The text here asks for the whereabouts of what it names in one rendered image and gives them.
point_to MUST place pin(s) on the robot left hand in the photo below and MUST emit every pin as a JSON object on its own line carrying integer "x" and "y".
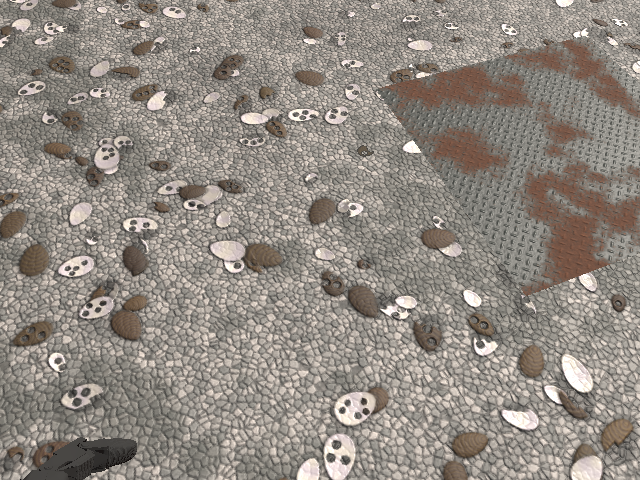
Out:
{"x": 78, "y": 459}

